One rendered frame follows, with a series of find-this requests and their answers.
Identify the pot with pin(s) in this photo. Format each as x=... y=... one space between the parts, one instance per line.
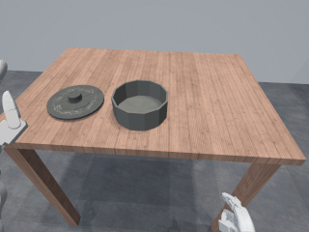
x=140 y=105

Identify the lid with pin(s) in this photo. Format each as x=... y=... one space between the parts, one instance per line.
x=60 y=107

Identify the right robot hand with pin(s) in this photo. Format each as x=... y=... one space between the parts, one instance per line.
x=239 y=221

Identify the knob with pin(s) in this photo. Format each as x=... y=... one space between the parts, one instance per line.
x=74 y=96

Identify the left robot hand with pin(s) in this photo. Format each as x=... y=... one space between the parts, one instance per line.
x=12 y=128

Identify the table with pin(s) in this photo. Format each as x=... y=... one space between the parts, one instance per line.
x=216 y=110

